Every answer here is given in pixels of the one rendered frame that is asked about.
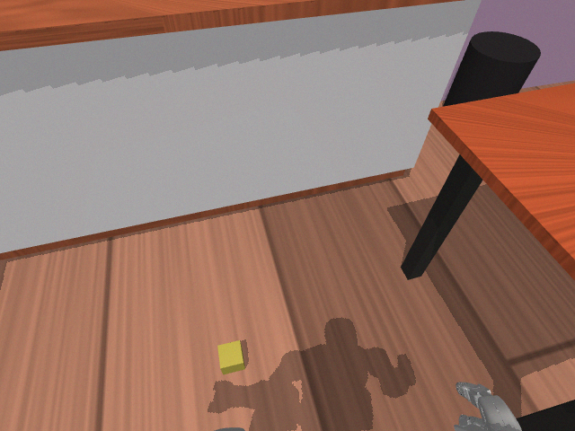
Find right robot hand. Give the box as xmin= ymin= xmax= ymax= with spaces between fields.
xmin=454 ymin=382 xmax=522 ymax=431

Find table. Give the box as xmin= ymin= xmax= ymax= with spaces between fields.
xmin=401 ymin=84 xmax=575 ymax=431

